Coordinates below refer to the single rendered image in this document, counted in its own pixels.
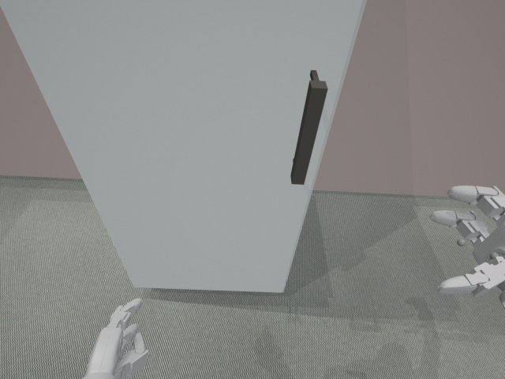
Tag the fridge door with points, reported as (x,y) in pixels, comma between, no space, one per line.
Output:
(182,117)

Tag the right robot hand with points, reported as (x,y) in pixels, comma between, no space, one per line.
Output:
(490,272)

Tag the handle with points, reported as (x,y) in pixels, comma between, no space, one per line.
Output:
(314,105)

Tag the left robot hand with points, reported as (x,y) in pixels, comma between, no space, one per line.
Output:
(111,342)

